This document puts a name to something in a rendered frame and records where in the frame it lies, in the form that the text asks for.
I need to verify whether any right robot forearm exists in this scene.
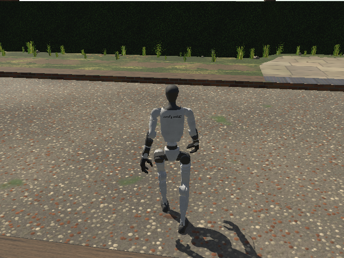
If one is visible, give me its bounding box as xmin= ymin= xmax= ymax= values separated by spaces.
xmin=191 ymin=129 xmax=199 ymax=146

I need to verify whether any right robot thigh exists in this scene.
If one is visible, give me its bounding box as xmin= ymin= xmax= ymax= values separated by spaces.
xmin=179 ymin=151 xmax=191 ymax=196

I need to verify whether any left robot forearm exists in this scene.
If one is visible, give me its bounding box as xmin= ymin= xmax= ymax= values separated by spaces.
xmin=142 ymin=130 xmax=153 ymax=159

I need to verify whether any left robot hand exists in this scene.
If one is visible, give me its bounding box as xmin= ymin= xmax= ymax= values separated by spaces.
xmin=140 ymin=158 xmax=153 ymax=174

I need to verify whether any humanoid robot torso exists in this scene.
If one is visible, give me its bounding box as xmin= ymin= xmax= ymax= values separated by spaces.
xmin=160 ymin=106 xmax=184 ymax=161

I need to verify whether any robot left upper arm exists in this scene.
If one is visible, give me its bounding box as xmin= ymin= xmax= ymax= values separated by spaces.
xmin=148 ymin=108 xmax=161 ymax=139

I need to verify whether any right robot hand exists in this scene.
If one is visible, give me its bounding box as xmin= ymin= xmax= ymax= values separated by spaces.
xmin=187 ymin=143 xmax=199 ymax=153

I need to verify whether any robot right upper arm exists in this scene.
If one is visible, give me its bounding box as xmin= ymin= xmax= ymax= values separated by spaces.
xmin=183 ymin=107 xmax=197 ymax=136

